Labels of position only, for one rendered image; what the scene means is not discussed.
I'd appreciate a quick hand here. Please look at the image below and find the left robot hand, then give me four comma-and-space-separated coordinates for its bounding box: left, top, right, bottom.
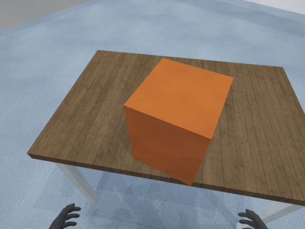
49, 203, 81, 229

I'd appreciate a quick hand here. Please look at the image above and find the table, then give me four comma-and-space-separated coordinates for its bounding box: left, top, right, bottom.
27, 50, 305, 229

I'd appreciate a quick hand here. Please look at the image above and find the carton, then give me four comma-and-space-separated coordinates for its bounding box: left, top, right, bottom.
123, 58, 233, 186

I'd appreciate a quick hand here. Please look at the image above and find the right robot hand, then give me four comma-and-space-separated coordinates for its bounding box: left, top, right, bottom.
238, 209, 268, 229

